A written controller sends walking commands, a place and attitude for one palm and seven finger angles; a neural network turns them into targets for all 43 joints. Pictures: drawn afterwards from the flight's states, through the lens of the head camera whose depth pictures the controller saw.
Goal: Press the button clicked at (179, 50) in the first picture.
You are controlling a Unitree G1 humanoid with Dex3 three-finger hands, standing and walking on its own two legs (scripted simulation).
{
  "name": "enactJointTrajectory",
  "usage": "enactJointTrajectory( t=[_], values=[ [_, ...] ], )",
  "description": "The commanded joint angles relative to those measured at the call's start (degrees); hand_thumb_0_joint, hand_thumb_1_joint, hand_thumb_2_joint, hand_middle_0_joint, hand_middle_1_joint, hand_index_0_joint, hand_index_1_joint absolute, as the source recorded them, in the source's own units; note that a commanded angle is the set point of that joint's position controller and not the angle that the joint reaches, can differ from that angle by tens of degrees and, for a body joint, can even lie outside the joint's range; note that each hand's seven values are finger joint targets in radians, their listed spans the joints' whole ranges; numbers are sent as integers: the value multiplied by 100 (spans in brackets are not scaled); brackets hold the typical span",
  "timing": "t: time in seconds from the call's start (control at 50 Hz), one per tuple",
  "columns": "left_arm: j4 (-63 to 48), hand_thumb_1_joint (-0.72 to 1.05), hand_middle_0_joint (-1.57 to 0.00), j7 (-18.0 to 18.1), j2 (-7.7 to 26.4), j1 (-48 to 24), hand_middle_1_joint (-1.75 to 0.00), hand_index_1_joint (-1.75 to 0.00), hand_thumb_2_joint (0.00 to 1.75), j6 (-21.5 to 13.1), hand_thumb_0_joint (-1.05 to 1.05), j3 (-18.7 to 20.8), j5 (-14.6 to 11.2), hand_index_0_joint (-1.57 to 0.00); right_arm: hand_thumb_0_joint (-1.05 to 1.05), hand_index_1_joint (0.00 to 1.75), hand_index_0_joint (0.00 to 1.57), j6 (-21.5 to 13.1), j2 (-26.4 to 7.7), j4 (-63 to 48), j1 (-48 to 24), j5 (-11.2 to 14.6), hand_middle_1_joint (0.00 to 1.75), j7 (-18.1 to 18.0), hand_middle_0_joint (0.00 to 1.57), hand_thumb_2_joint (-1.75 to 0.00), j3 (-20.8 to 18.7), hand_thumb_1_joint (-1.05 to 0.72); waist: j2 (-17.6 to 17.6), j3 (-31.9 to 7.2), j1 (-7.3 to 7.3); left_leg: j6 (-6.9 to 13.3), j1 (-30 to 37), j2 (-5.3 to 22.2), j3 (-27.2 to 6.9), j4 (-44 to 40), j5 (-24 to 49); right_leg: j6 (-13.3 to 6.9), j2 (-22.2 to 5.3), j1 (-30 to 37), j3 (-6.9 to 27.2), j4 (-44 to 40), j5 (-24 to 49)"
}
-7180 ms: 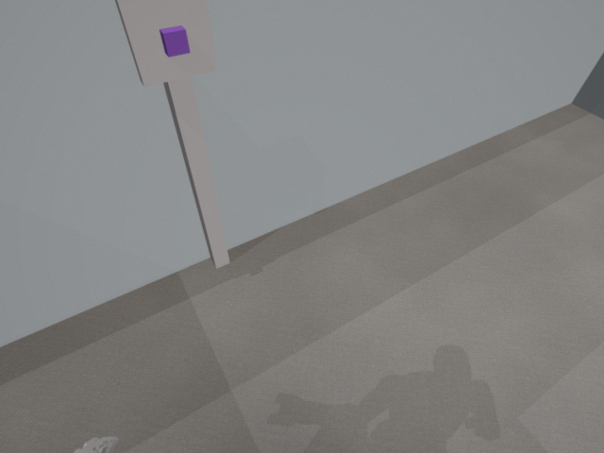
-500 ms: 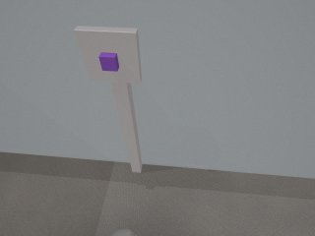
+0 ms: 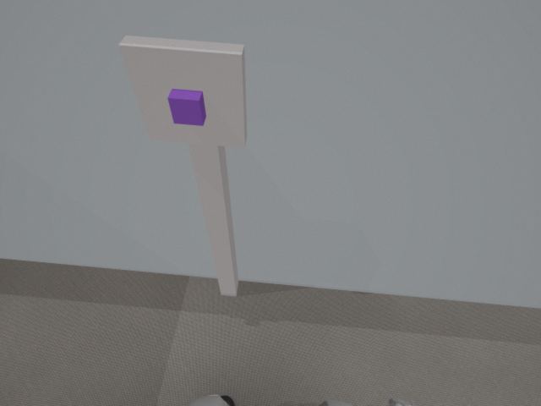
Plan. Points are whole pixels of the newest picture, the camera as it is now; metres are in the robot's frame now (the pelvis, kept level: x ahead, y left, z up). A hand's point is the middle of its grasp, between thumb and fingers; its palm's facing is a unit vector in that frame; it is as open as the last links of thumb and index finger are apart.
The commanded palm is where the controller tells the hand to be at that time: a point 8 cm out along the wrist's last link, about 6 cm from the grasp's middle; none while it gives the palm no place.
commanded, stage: come to a stop and stand still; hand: left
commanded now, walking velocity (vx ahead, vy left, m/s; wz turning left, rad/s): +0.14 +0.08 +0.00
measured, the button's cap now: (188, 106) +0.53 +0.18 +0.14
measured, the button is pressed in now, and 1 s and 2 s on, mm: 0 0 0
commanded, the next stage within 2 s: look again from close up in 0.98 s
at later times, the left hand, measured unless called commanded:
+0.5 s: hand out of the picture -0.03 +0.15 -0.17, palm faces +0.10 -0.97 -0.23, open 7.3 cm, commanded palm none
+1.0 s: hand out of the picture +0.02 +0.20 -0.17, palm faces +0.00 -0.97 -0.23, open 7.4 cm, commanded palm none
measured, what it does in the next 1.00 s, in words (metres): steps on the spot: right foot, then left foot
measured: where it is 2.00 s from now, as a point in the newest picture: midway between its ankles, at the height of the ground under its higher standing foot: outside the picture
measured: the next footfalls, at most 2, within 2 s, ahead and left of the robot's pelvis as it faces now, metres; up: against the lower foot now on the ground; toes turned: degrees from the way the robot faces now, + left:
right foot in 0.10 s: +0.02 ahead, -0.15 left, +0.00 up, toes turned -3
left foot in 0.48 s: +0.00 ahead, +0.10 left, +0.00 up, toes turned +5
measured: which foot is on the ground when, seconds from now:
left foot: down 0.00-0.10, up 0.12-0.46, down 0.48-1.00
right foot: up 0.00-0.08, down 0.10-1.00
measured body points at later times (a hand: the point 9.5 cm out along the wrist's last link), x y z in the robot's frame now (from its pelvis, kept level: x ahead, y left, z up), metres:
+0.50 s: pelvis -0.02 -0.03 +0.00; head +0.01 -0.04 +0.45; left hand -0.04 +0.20 -0.15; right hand +0.00 -0.27 -0.16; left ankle -0.05 +0.10 -0.74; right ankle -0.02 -0.14 -0.73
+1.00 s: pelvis -0.01 +0.01 +0.00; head +0.01 +0.01 +0.45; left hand +0.02 +0.25 -0.15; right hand +0.03 -0.22 -0.15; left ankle -0.05 +0.10 -0.73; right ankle -0.02 -0.14 -0.73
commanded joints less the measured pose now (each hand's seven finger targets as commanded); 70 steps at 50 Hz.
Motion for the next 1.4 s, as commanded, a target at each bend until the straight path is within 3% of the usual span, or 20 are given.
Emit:
enactJointTrajectory(
  t=[0.0, 0.04, 0.06, 0.08, 0.1, 0.12, 0.16, 0.18, 0.3, 0.36, 0.42, 0.44, 0.46, 0.48, 0.52, 0.54, 0.56, 0.64, 0.86, 1.38],
  values=[
    [-95, 90, -20, 15, 0, 921, -30, -30, 90, -135, 0, -1, 16, -20, 0, 30, 20, -20, -1119, -198, 274, -51, 30, 52, 20, -90, -305, -90, 1232, -867, 15, 612, -12, 1094, -1284, -1387, -1576, -132, 31, 1078, -384, -1515, 239],
    [198, 90, -20, 21, 113, 1651, -30, -30, 90, -215, 0, -10, 55, -20, 0, 30, 20, 34, -940, -199, 221, -18, 30, 85, 20, -90, -268, -90, 604, -798, 316, 181, -631, 517, -857, -911, -2551, -143, 10, 1987, -474, -3003, 857],
    [141, 90, -20, 42, 500, 1517, -30, -30, 90, -298, 0, -11, 119, -20, 0, 30, 20, 101, -513, -214, 380, 73, 30, 124, 20, -90, -188, -90, -775, -461, 229, -206, -898, -57, -420, 349, -2459, -424, -967, 1441, 992, -4290, -657],
    [-111, 90, -20, 57, 882, 889, -30, -30, 90, -280, 0, -26, 95, -20, 0, 30, 20, 133, -332, -377, 241, 62, 30, 174, 20, -90, -129, -90, -1499, 143, 150, -289, -963, -299, -458, 1184, -2232, -835, -1928, 203, 2273, -5228, -2052],
    [-264, 90, -20, 102, 1006, 499, -30, -30, 90, -301, 0, 44, 80, -20, 0, 30, 20, 192, -588, -414, 55, 19, 30, 193, 20, -90, -180, -90, -1424, 347, 177, -211, -638, -184, -778, 1812, -1929, -936, -2079, -644, 2683, -5527, -2318],
    [-302, 90, -20, 120, 967, 141, -30, -30, 90, -345, 0, 36, 76, -20, 0, 30, 20, 212, -641, -275, 210, -5, 30, 200, 20, -90, -193, -90, -1290, 521, 26, -155, -535, -192, -961, 2225, -1570, -906, -1913, -868, 2508, -5501, -1992],
    [-322, 90, -20, 77, 746, -243, -30, -30, 90, -411, 0, -20, 58, -20, 0, 30, 20, 122, -632, 66, 971, -15, 30, 245, 20, -90, -180, -90, -879, 366, -287, -194, -483, -246, -718, 2364, -1080, -694, -1328, -198, 1265, -4856, -345],
    [-287, 90, -20, 59, 655, -77, -30, -30, 90, -439, 0, -31, 38, -20, 0, 30, 20, 83, -636, 130, 1081, -14, 30, 244, 20, -90, -165, -90, -740, 188, -202, -236, -471, -274, -641, 2325, -974, -657, -1220, 206, 1009, -4635, 310],
    [145, 90, -20, 116, 630, 910, -30, -30, 90, -492, 0, 26, 46, -20, 0, 30, 20, -35, -610, -36, 795, 42, 30, 146, 20, -90, -83, -90, -877, -463, 283, -377, -724, -301, -552, 1415, -1602, -1059, -1577, 2183, 1036, -3755, 3698],
    [291, 90, -20, 165, 721, 893, -30, -30, 90, -448, 0, 51, 50, -20, 0, 30, 20, -47, -527, 6, 841, 95, 30, 77, 20, -90, -25, -90, -933, -706, 273, -337, -165, -354, -505, 624, -1684, -1147, -1606, 2248, 1012, -3370, 4781],
    [324, 90, -20, 166, 582, 515, -30, -30, 90, -402, 0, 0, -25, -20, 0, 30, 20, -97, -475, 296, 1357, 94, 30, 35, 20, -90, 6, -90, -889, -777, -2, -257, 1107, -374, -375, -697, -362, -719, -1137, 1522, 622, -3060, 4027],
    [308, 90, -20, 161, 430, 465, -30, -30, 90, -380, 0, -18, -47, -20, 0, 30, 20, -147, -604, 360, 1455, 73, 30, 20, 20, -90, -8, -90, -470, -801, -27, -146, 1549, -67, -589, -789, 278, -539, -875, 1122, 426, -2899, 3348],
    [431, 90, -20, 350, 339, 886, -30, -30, 90, -525, 0, -146, 12, -20, 0, 30, 20, -188, -907, -46, 1009, 55, 30, 89, 20, -90, -29, -90, -74, -290, 86, -162, 755, 154, -406, 434, -230, -405, -801, 1085, 478, -3065, 3485],
    [80, 90, -20, 325, 667, 603, -30, -30, 90, -588, 0, -45, 80, -20, 0, 30, 20, -126, -568, -215, 1456, 14, 30, 126, 20, -90, 40, -90, -330, -557, -146, -90, 596, -70, -418, 507, -1292, -620, -1132, 840, 872, -3364, 2322],
    [-51, 90, -20, 256, 625, 215, -30, -30, 90, -524, 0, -70, 57, -20, 0, 30, 20, -199, -502, -206, 1614, -16, 30, 155, 20, -90, 96, -90, 651, -418, -270, -44, 695, -72, -685, -125, -850, -604, -751, 529, 314, -2722, 1096],
    [-61, 90, -20, 199, 445, 317, -30, -30, 90, -453, 0, -128, 31, -20, 0, 30, 20, -268, -687, -244, 1474, -28, 30, 152, 20, -90, 115, -90, 1330, -351, -123, 87, 525, 202, -1139, -443, -110, -436, -292, 564, -16, -2286, 945],
    [-28, 90, -20, 172, 312, 441, -30, -30, 90, -416, 0, -187, 20, -20, 0, 30, 20, -278, -818, -317, 1338, -17, 30, 95, 20, -90, 110, -90, 1509, -251, -31, 267, 332, 431, -1357, -687, 254, -347, -83, 714, -227, -2187, 731],
    [63, 90, -20, 96, 277, 510, -30, -30, 90, -397, 0, -268, 21, -20, 0, 30, 20, -289, -840, -439, 1192, 15, 30, 48, 20, -90, 140, -90, 56, -247, 33, 275, 317, 204, -1079, -593, -212, -336, -219, 950, -35, -2623, 1294],
    [100, 90, -20, 79, 441, 365, -30, -30, 90, -359, 0, -280, -1, -20, 0, 30, 20, -352, -941, -181, 1208, 14, 30, -2, 20, -90, 173, -90, 224, -409, 6, 237, 1004, 193, -856, -656, 1010, -239, -326, 1040, 4, -2711, 2021],
    [433, 90, -20, 91, 329, 391, -30, -30, 90, -441, 0, -275, -20, -20, 0, 30, 20, -320, -602, 523, 1430, 35, 30, -26, 20, -90, 208, -90, -5, -315, -28, 88, 1090, 100, -652, -589, 581, -359, -451, 1222, 113, -3023, 2647]
  ],
)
